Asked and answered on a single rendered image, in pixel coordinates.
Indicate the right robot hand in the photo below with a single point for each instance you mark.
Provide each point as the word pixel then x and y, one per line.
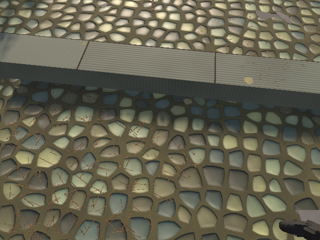
pixel 307 229

